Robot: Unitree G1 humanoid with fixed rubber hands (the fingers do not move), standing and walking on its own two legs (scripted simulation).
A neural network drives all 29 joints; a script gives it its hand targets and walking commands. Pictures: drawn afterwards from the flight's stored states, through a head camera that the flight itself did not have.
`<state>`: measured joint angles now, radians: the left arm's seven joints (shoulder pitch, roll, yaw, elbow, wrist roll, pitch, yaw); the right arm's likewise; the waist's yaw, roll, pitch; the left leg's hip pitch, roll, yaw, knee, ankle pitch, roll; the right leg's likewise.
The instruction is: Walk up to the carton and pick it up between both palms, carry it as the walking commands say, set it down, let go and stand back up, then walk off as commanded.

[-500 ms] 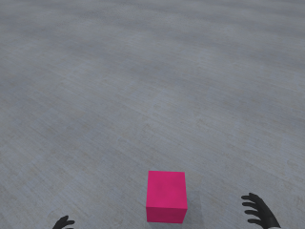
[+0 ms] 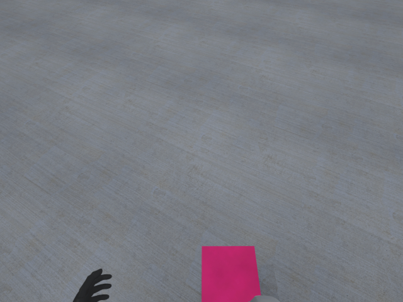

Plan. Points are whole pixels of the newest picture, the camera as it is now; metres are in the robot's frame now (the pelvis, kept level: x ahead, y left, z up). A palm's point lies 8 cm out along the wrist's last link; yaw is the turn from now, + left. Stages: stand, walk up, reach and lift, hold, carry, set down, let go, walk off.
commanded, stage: walk off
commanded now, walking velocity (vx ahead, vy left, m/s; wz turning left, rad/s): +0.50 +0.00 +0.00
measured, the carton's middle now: (227, 281) +0.31 -0.07 -0.64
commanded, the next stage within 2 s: stand in 0.24 s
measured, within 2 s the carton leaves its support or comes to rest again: neither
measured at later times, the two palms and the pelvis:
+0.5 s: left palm (101, 257) +0.26 +0.26 -0.13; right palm (296, 173) +0.46 -0.24 -0.09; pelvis +0.26 +0.00 -0.01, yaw +1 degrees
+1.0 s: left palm (114, 198) +0.41 +0.26 -0.11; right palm (296, 185) +0.43 -0.24 -0.11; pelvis +0.32 +0.00 -0.01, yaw -2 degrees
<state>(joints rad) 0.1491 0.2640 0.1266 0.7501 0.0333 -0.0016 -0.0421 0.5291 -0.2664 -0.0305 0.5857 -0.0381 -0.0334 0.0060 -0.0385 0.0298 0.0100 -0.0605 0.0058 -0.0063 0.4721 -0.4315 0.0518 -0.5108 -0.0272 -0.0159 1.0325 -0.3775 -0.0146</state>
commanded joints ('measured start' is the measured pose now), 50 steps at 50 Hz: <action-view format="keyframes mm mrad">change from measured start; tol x32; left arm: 1 -203 12 -75 -129 0 -6 -25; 5 -208 5 -74 -138 -4 -29 -16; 9 466 292 17 31 22 -61 38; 50 141 9 -41 -17 -7 8 58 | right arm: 1 40 -137 -30 76 23 -16 -21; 50 -230 -64 -7 50 8 14 -7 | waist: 1 -58 118 93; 6 54 127 -2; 9 197 -400 -517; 16 37 -96 80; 22 15 -202 -33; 26 -35 346 -315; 50 48 -59 -106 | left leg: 1 112 198 -171 -202 677 52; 7 -35 159 0 386 1164 -11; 9 -622 -98 -115 1036 -271 -67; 10 -775 -42 -137 1139 -172 -34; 24 -65 10 93 -40 610 -64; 26 294 446 -372 45 1480 122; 30 -96 306 -167 -52 776 90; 41 -230 29 71 85 184 -72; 50 -153 94 10 62 583 -14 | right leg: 1 -224 -22 -80 -156 99 50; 7 550 31 -107 -607 341 -51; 9 1158 -463 598 -520 786 -239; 18 103 -194 65 -775 791 -100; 23 291 -105 -6 -534 668 -3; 27 99 30 88 137 -285 79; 39 440 -91 101 -668 213 20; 50 276 -71 23 -521 288 2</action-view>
